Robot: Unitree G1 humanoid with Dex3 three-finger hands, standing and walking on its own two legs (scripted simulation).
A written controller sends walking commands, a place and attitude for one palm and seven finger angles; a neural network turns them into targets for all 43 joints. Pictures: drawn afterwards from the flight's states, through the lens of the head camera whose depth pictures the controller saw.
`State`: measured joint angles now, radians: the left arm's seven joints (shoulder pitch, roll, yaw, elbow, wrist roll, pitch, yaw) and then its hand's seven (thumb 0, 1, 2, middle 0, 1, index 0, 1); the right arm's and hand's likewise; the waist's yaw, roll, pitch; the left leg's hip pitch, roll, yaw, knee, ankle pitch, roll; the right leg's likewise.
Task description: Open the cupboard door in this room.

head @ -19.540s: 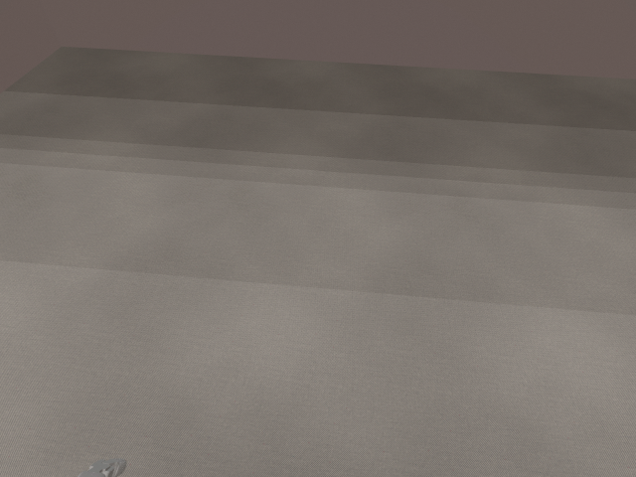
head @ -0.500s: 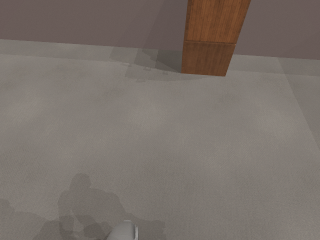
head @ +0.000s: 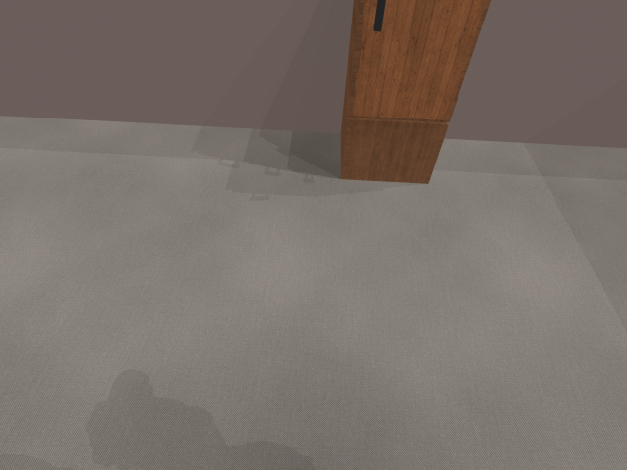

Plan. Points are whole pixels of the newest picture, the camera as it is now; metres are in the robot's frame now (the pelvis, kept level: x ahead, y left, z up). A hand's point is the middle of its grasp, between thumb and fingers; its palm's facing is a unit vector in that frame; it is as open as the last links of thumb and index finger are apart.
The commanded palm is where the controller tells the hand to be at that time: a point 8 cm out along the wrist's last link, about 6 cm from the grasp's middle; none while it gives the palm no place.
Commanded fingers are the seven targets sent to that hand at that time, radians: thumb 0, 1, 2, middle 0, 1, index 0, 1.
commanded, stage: stand and wait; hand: left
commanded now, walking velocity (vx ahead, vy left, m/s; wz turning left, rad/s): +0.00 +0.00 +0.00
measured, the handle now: (379, 7) +1.48 -0.14 +0.03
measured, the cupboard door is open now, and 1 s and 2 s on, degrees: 0 0 0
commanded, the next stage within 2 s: turn or walk to find it in 0.18 s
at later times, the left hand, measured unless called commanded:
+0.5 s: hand out of the picture +0.06 +0.15 -0.18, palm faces +0.08 -0.98 -0.16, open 7.4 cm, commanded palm none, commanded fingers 0.00 0.90 0.90 -0.20 -0.30 -0.20 -0.30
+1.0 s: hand (245, 324) +0.40 +0.15 -0.18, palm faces -0.06 -0.97 -0.21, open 7.3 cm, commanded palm none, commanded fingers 0.00 0.90 0.90 -0.20 -0.30 -0.20 -0.30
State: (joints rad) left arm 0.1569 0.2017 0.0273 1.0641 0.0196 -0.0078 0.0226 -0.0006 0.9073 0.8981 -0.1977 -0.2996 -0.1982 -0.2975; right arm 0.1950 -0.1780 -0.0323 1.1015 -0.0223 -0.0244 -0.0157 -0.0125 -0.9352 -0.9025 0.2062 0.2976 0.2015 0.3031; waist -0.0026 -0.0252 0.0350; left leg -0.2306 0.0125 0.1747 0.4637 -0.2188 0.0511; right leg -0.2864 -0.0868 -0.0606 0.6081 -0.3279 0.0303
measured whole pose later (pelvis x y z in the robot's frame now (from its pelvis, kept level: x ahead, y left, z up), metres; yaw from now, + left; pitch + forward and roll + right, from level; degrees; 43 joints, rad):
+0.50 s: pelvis +0.10 -0.02 +0.00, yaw +1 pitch +0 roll -2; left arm 0.33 0.16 0.03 1.16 0.02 -0.04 0.01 0.00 0.90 0.90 -0.20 -0.30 -0.20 -0.30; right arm 0.25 -0.19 -0.02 1.12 -0.02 -0.01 0.00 0.01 -0.91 -0.90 0.20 0.30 0.20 0.30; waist 0.02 0.00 0.03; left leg -0.26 0.08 0.14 0.70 -0.50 -0.01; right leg -0.08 -0.01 -0.10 0.44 -0.36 0.00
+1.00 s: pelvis +0.28 -0.03 -0.02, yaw -2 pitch -1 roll +0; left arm 0.08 0.18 0.04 1.02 0.02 -0.06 0.01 0.00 0.91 0.90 -0.20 -0.30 -0.20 -0.30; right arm 0.46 -0.08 -0.03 1.21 -0.01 -0.02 -0.02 0.01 -0.91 -0.90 0.21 0.30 0.20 0.30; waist -0.03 0.02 0.13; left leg -0.01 0.08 0.17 0.71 -0.54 -0.02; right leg -0.42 -0.02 -0.17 0.62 -0.15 -0.07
